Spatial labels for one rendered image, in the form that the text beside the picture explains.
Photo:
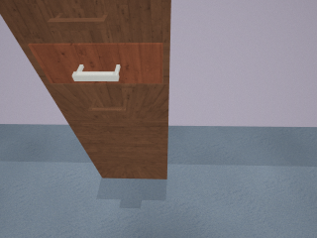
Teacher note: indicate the drawer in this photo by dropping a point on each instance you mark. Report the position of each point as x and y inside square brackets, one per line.
[139, 62]

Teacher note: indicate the handle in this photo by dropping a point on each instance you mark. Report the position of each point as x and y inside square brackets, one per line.
[78, 24]
[81, 75]
[107, 110]

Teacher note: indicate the cabinet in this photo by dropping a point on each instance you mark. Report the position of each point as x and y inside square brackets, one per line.
[131, 146]

